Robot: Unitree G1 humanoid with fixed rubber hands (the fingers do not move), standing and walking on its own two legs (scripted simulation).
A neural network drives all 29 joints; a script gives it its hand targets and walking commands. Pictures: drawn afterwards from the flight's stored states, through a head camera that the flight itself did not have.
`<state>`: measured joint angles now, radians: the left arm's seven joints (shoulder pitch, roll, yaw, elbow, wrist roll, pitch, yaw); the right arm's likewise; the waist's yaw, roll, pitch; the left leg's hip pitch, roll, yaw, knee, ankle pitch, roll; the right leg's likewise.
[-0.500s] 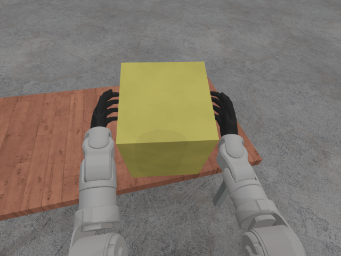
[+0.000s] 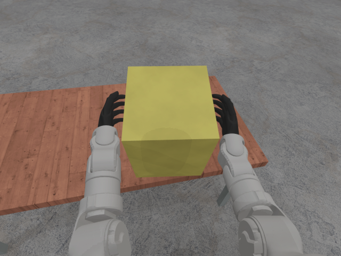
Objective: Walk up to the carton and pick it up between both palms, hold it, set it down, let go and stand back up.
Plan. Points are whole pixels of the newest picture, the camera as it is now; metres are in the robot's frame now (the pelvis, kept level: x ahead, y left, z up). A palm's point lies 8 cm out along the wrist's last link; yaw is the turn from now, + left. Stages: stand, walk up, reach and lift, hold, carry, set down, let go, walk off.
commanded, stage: set down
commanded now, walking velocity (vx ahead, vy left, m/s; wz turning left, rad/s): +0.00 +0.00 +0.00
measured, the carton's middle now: (168, 126) +0.43 +0.04 +0.05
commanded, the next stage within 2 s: none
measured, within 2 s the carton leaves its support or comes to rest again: neither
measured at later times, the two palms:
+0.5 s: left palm (111, 130) +0.38 +0.18 +0.07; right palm (223, 128) +0.40 -0.11 +0.08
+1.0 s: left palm (112, 136) +0.39 +0.19 +0.03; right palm (218, 130) +0.42 -0.10 +0.06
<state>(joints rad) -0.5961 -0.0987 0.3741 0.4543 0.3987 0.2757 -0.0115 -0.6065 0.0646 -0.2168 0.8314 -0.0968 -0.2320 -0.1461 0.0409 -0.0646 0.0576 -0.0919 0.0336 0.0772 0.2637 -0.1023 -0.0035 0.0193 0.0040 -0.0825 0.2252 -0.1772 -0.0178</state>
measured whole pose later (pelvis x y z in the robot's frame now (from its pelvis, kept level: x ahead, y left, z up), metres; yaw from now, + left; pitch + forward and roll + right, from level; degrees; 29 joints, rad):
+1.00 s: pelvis +0.02 +0.00 +0.00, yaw -1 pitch +7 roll +0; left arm -0.68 -0.07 0.53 0.87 0.40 -0.11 0.03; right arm -0.72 0.12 -0.55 1.02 -0.40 -0.37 -0.08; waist 0.08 -0.05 -0.02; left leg -0.29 0.05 0.11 0.27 -0.10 0.00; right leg -0.19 0.01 -0.07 0.24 -0.17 -0.02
